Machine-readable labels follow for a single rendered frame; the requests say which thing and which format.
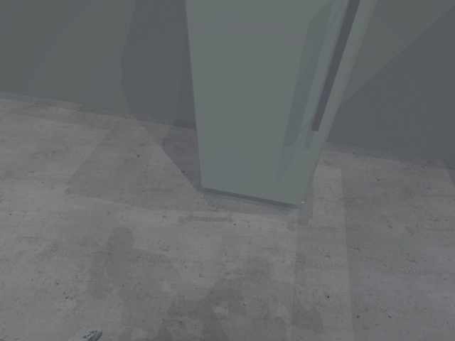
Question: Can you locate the fridge door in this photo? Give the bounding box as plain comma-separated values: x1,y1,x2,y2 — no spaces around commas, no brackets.
186,0,373,205

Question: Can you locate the handle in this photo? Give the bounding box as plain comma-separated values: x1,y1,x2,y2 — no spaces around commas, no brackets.
311,0,360,131

